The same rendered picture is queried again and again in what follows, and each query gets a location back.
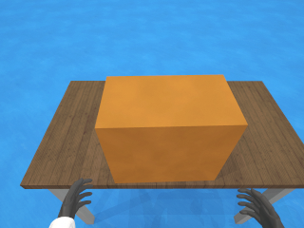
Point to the carton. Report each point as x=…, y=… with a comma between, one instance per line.
x=163, y=128

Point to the robot right hand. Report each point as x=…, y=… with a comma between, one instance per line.
x=265, y=214

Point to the table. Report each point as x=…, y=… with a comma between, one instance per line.
x=269, y=154

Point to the robot left hand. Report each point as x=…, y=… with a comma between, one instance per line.
x=71, y=203

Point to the left robot forearm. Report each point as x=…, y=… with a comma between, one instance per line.
x=63, y=222

